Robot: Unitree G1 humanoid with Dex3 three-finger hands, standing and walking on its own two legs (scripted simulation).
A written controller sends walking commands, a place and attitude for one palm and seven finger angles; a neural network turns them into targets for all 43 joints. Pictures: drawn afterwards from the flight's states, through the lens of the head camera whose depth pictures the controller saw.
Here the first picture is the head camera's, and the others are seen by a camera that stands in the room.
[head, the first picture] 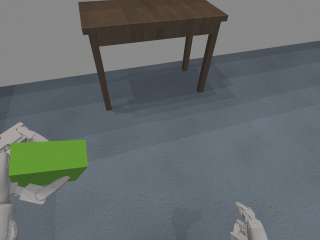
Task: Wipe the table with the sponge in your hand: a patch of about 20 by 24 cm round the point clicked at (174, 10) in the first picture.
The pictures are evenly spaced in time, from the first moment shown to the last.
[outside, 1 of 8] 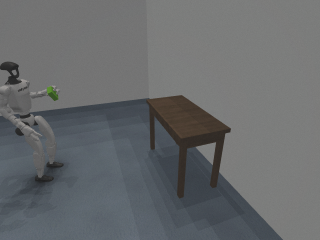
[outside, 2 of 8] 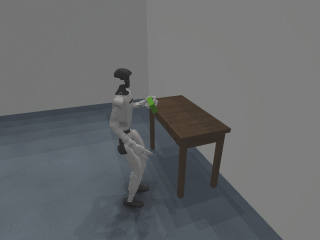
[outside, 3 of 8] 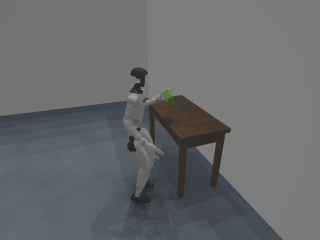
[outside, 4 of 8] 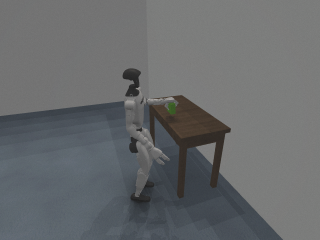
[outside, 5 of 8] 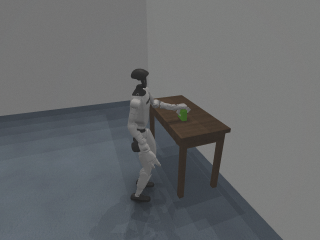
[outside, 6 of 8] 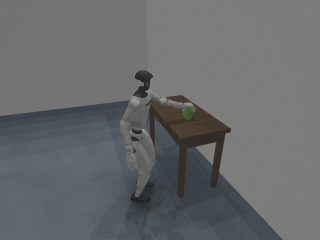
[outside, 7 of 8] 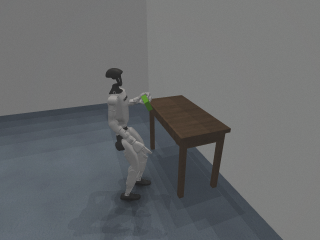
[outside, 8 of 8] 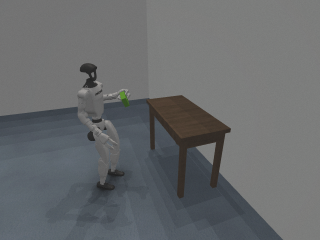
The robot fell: no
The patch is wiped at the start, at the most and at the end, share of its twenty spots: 0.00 0.95 0.95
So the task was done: yes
